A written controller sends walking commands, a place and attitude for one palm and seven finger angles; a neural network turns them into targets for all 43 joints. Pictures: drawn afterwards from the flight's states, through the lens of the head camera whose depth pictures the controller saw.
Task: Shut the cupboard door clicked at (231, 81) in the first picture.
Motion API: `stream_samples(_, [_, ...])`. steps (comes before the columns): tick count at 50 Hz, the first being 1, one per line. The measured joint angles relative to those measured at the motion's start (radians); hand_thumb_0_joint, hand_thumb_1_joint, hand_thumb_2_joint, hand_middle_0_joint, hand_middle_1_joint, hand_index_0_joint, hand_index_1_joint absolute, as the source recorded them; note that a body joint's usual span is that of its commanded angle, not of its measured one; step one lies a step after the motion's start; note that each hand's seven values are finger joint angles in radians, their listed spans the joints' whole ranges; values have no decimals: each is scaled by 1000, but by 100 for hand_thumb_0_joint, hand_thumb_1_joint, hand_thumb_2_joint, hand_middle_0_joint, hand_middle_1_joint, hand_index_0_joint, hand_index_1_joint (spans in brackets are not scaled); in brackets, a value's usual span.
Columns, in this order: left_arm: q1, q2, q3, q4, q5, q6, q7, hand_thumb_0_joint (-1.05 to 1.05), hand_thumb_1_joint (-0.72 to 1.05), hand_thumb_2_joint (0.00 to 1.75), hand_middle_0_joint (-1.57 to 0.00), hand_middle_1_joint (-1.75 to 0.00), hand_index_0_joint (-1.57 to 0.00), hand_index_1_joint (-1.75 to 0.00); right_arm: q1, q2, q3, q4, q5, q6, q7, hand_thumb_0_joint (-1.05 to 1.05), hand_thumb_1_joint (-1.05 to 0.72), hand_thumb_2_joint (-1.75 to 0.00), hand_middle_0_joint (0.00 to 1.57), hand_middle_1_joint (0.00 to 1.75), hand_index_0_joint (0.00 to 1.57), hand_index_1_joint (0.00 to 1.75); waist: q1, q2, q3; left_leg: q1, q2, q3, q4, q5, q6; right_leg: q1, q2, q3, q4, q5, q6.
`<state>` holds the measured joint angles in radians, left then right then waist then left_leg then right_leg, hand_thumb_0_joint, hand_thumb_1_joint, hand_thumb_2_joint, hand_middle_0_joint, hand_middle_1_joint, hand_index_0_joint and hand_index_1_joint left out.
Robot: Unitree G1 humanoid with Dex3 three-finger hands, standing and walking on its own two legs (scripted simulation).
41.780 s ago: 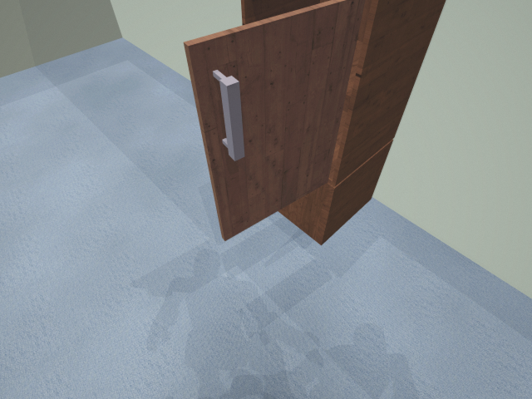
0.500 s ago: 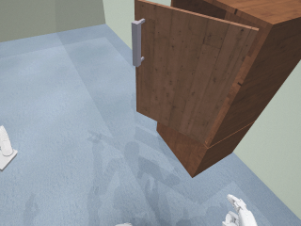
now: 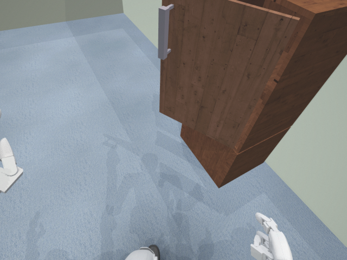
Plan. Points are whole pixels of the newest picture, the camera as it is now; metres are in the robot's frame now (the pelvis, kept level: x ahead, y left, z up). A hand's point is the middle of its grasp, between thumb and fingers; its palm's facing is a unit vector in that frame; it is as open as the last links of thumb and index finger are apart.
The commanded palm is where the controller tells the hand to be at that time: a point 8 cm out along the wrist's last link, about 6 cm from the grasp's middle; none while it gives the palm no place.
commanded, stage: step back with the hand held close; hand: left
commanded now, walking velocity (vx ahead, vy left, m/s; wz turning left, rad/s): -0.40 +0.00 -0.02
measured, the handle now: (166, 32) +0.81 +0.11 +0.12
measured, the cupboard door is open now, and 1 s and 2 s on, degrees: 28 28 28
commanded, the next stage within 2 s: stop stepping back and stand still in 0.24 s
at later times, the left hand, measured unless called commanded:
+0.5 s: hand out of the picture +0.11 +0.28 +0.18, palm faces +0.33 -0.84 -0.43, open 7.5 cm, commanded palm +0.06 +0.32 +0.19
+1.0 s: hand out of the picture +0.01 +0.39 +0.19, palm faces +0.50 -0.78 -0.38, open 7.4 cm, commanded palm -0.03 +0.41 +0.19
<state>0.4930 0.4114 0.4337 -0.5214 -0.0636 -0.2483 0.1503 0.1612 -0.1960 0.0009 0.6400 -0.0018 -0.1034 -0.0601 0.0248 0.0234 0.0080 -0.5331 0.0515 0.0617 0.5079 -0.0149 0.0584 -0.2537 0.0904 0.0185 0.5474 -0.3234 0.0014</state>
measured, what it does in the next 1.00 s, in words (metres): walks backwards: right foot, then left foot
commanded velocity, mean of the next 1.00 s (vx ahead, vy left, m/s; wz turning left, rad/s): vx -0.01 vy -0.05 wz -0.01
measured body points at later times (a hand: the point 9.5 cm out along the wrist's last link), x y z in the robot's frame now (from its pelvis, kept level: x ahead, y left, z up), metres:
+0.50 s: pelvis -0.10 +0.03 +0.01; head -0.08 +0.07 +0.46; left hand +0.09 +0.32 +0.20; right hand +0.07 -0.20 -0.05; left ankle +0.07 +0.09 -0.72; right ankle -0.20 -0.09 -0.72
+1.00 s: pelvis -0.16 +0.11 -0.01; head -0.19 +0.15 +0.44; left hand -0.02 +0.42 +0.21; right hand -0.05 -0.13 -0.09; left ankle -0.11 +0.22 -0.73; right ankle -0.19 -0.04 -0.72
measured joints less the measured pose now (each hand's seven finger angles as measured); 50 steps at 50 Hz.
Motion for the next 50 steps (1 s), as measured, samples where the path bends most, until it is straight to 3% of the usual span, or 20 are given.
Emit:
stream_samples(2, [6, 9, -23, -13, -1, 3, -6, 2, 89, 90, -21, -30, -21, -30, -6, 7, 1, -1, 2, 8, -2, 1, -90, -90, 21, 30, 21, 30, -9, -7, -4, 4, -3, -1, -8, -22, -9, -1, -4, -3, -2, 9, -2])
stream_samples(5, [40, 35, -32, -19, 3, 8, -7, 2, 89, 90, -22, -30, -21, -30, 6, 14, 2, -9, 1, 26, -6, 1, -90, -90, 21, 30, 21, 30, -27, -26, -32, -12, -22, -5, 44, -177, -54, -1, -21, -1, -6, 15, -6])
stream_samples(8, [67, 53, -28, -10, 16, 15, 3, 1, 88, 90, -22, -30, -21, -30, 35, 6, 1, -4, -6, 46, -12, 1, -90, -90, 21, 30, 21, 30, -26, -46, -70, 15, -47, -24, 152, -245, -80, 1, -41, 19, -10, 23, 6])
stream_samples(10, [58, 57, -22, 2, 22, 19, 9, 1, 88, 90, -22, -30, -21, -30, 57, -11, 0, -10, -3, 58, -22, 1, -90, -90, 21, 30, 21, 30, -28, -34, -92, 75, -41, -48, 108, -173, -72, -10, -38, 19, -9, 27, 19])
stream_samples(12, [8, 62, -14, 30, 20, 19, 8, 1, 88, 90, -22, -30, -21, -30, 49, -17, -7, -1, 8, 60, -32, 1, -90, -90, 21, 30, 21, 30, -33, -39, -70, 76, -55, -49, 78, -114, -9, -23, -49, 14, -3, 35, 27])
stream_samples(15, [-19, 61, 12, 64, 10, 24, -4, 1, 89, 90, -22, -30, -21, -30, 29, -10, -8, -3, 2, 50, -26, 1, -90, -90, 21, 30, 20, 30, -32, -34, -35, 79, -43, -40, 20, -82, 22, -64, -19, 30, 110, -48, 11])
stream_samples(19, [31, 43, 10, 14, -5, 45, -10, 2, 89, 90, -21, -30, -21, -30, 35, 7, -2, -22, -4, 18, -4, 1, -90, -90, 21, 30, 20, 30, -26, -17, -39, 75, -9, -34, -79, -2, 19, -35, 6, -8, 158, -122, -6])
stream_samples(22, [84, 42, -7, -42, -14, 56, -11, 2, 89, 90, -21, -30, -21, -30, 47, 22, 9, -34, -10, 5, 4, 1, -90, -90, 21, 30, 21, 30, -30, -23, -60, 63, -7, -28, -136, 35, 1, 62, 1, -43, 19, -144, -20])
stream_samples(24, [109, 64, 0, -75, -18, 65, -9, 2, 89, 90, -21, -30, -21, -30, 50, 33, 18, -50, -13, 7, 5, 1, -90, -90, 21, 30, 21, 30, -34, -56, -69, 35, -31, -11, -134, 11, -24, 133, -20, -48, -105, -138, -44])
stream_samples(26, [108, 71, 4, -85, -18, 68, -8, 2, 89, 90, -22, -30, -21, -30, 36, 27, 22, -51, -18, 13, 4, 1, -90, -90, 21, 30, 21, 30, -26, -56, -53, -2, -33, 5, -75, -41, -49, 142, -32, -45, -152, -36, -47])
stream_samples(29, [91, 78, -9, -72, -19, 91, -5, 2, 89, 90, -22, -30, -21, -30, 54, 13, 18, -11, -12, 28, -5, 1, -90, -90, 21, 30, 21, 30, -30, -31, -43, -5, -38, -23, 26, -174, -76, 149, -29, -56, -81, -40, -23])
stream_samples(34, [31, 50, -13, -32, -4, 116, 12, 1, 88, 90, -22, -30, -21, -30, 133, -17, 6, 38, -1, 57, -28, 1, -90, -90, 21, 30, 21, 30, -43, -21, -76, -8, -53, -29, 177, -259, -73, 165, -50, -80, 62, -149, -22])
stream_samples(38, [-87, 15, -3, 26, 1, 129, 15, 1, 89, 90, -22, -30, -21, -30, 136, -25, -2, 63, -7, 63, -37, 1, -90, -90, 21, 30, 20, 30, -57, -24, -61, -17, -74, -20, 185, -169, -45, 107, -55, -65, 208, -254, -47])
stream_samples(40, [-135, 16, 3, 50, -13, 141, 2, 1, 89, 90, -21, -30, -21, -30, 124, -8, -17, 52, -15, 49, -27, 1, -90, -90, 21, 30, 20, 30, -74, -18, -28, 3, -80, -16, 95, -48, -95, 86, -26, -78, 231, -295, -56])
stream_samples(41, [-135, 26, 5, 47, -19, 141, -6, 2, 89, 90, -21, -30, -21, -30, 124, 1, -23, 35, -14, 40, -16, 1, -90, -90, 20, 30, 20, 30, -86, -17, -14, -1, -87, -10, 76, -53, -137, 97, -16, -97, 184, -309, -76])
stream_samples(42, [-112, 42, 8, 29, -19, 131, -12, 2, 89, 90, -21, -30, -20, -30, 125, 6, -25, 20, -1, 34, -2, 1, -90, -90, 20, 30, 20, 30, -98, -17, 0, -34, -96, -3, 162, -156, -162, 92, -18, -97, 164, -261, -92])
stream_samples(44, [-5, 65, 30, -49, -20, 104, -20, 2, 89, 90, -21, -30, -20, -30, 129, 14, -17, 17, 15, 38, 18, 1, -90, -90, 20, 30, 20, 30, -75, -45, -2, -114, -111, -29, 527, -296, -142, 62, -51, -74, 163, -126, -87])
stream_samples(45, [48, 68, 41, -77, -14, 87, -23, 2, 89, 90, -21, -30, -21, -30, 133, 21, -12, 27, 11, 46, 21, 1, -90, -90, 21, 30, 20, 30, -59, -59, -15, -114, -98, -39, 623, -324, -125, 56, -59, -57, 154, -107, -71])
stream_samples(47, [103, 67, 44, -94, 5, 61, -16, 1, 89, 90, -22, -30, -21, -30, 155, 31, -1, 40, 3, 56, 16, 1, -90, -90, 21, 30, 20, 30, -33, -78, -47, -43, -47, -43, 566, -356, -97, 58, -76, -43, 106, -89, -38])
stream_samples(50, [51, 46, 21, -66, 28, 45, 14, 1, 88, 90, -22, -30, -21, -30, 180, 7, 6, 39, -2, 30, -7, 1, -90, -90, 21, 30, 20, 30, -11, -64, -63, 140, 11, -45, 225, -340, -63, 42, -105, -59, 101, -86, -14])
